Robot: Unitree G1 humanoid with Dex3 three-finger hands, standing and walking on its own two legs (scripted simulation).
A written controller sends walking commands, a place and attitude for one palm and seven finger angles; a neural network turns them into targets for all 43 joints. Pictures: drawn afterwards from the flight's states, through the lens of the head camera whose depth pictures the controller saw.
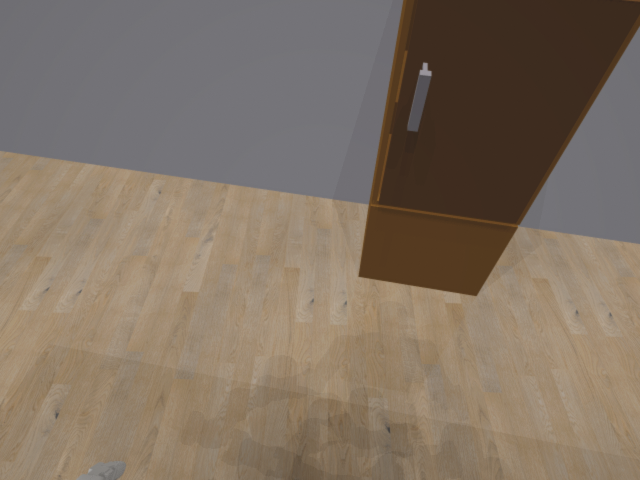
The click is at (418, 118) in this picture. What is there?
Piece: cupboard door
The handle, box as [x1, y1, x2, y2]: [407, 63, 431, 131]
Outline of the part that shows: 427,63 423,63 422,69 419,72 407,130 417,131 431,75 430,71 427,70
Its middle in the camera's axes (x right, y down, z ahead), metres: +0.23 -0.33 +0.89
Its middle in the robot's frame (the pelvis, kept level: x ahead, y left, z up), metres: +0.90 -0.18 +0.03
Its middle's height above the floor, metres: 0.80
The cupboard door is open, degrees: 0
